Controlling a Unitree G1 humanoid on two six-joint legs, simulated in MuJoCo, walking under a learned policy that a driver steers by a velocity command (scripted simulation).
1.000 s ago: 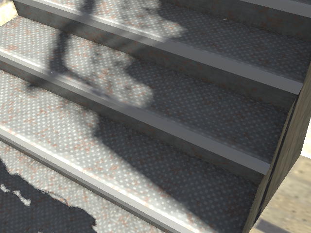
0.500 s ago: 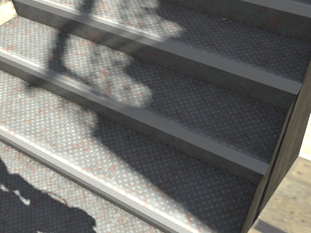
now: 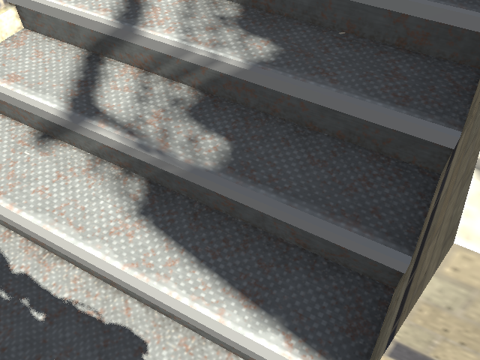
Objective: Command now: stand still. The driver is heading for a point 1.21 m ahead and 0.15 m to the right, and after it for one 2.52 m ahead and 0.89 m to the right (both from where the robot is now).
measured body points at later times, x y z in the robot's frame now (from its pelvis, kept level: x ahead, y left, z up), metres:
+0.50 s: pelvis +0.01 +0.00 +0.00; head +0.02 -0.01 +0.45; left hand +0.01 +0.24 -0.15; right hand +0.03 -0.26 -0.15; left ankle -0.03 +0.11 -0.74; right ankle +0.00 -0.16 -0.74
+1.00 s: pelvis +0.01 -0.01 -0.01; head +0.03 -0.01 +0.44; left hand +0.04 +0.25 -0.15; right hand +0.05 -0.27 -0.15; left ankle -0.03 +0.11 -0.74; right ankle +0.00 -0.16 -0.74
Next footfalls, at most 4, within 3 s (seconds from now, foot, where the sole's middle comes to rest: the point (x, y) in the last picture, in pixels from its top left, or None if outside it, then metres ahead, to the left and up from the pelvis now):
none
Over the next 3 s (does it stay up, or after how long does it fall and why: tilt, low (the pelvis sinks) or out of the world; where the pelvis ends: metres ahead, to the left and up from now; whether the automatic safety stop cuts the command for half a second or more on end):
stays up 0.00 -0.01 0.00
